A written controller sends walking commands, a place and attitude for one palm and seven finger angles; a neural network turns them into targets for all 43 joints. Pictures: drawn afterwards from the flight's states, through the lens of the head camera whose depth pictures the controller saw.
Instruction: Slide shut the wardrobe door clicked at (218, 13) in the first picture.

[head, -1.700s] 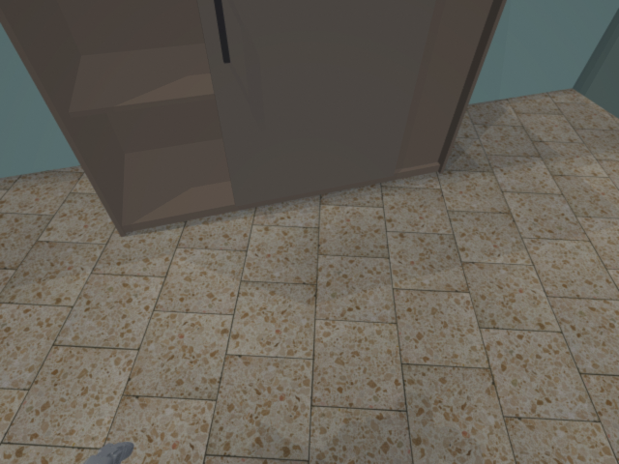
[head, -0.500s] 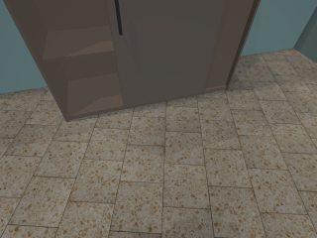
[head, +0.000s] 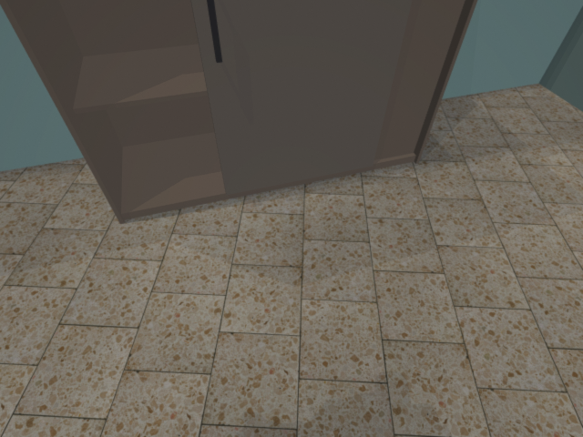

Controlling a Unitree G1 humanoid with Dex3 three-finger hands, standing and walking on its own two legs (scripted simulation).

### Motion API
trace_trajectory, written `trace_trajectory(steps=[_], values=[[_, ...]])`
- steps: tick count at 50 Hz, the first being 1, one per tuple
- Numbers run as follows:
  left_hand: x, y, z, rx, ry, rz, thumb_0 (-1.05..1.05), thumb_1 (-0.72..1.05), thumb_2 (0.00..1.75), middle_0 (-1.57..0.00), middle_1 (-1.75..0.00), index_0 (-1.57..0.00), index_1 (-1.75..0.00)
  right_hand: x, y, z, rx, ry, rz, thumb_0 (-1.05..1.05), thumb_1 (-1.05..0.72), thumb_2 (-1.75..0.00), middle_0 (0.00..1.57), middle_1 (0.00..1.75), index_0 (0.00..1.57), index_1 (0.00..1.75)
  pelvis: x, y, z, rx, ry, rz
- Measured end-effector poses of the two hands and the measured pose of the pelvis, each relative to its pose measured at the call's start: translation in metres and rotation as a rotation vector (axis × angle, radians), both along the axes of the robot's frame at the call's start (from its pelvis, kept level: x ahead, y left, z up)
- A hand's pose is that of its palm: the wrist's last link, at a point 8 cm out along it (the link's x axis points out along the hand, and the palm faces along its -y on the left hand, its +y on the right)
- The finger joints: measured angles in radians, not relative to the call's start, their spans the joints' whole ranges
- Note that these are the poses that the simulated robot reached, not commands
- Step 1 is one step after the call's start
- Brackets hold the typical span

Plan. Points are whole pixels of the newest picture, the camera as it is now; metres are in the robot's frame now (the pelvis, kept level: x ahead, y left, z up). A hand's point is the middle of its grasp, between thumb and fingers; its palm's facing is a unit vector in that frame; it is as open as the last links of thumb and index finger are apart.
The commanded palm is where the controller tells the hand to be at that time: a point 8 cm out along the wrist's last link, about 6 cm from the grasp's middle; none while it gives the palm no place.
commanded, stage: walk to a spot facing it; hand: right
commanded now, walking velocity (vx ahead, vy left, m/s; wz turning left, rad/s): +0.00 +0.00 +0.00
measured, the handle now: (211, 13) +1.24 +0.31 +0.08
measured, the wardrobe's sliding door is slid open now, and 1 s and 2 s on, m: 0.48 0.48 0.48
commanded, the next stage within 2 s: turn to face it in 1.26 s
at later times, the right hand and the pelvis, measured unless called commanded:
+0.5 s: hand out of the picture +0.13 -0.16 -0.20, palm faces -0.11 +0.97 -0.20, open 7.4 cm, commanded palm none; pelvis +0.10 +0.03 -0.03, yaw +8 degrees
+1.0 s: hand (392, 332) +0.36 -0.18 -0.20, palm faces -0.26 +0.95 -0.17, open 7.4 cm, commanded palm none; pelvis +0.31 +0.01 -0.02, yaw +21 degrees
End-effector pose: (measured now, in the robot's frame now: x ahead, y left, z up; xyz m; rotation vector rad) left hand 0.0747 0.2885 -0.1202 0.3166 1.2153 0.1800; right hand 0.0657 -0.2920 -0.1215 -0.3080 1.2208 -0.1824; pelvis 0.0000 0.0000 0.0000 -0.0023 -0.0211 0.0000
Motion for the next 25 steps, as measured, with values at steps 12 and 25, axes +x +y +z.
trace_trajectory(steps=[12,25], values=[[-0.009,-0.021,-0.016,-0.048,0.020,0.054,0.01,0.90,0.89,-0.20,-0.30,-0.20,-0.30,-0.008,0.020,-0.020,0.065,0.077,-0.007,0.01,-0.91,-0.90,0.20,0.29,0.20,0.30,0.024,-0.002,-0.009,0.009,0.012,0.056],[-0.062,-0.033,-0.051,-0.147,0.260,0.273,0.01,0.90,0.89,-0.20,-0.30,-0.20,-0.30,0.062,0.082,-0.043,0.130,0.114,0.055,0.01,-0.91,-0.90,0.20,0.29,0.20,0.30,0.097,0.028,-0.030,0.008,0.014,0.148]])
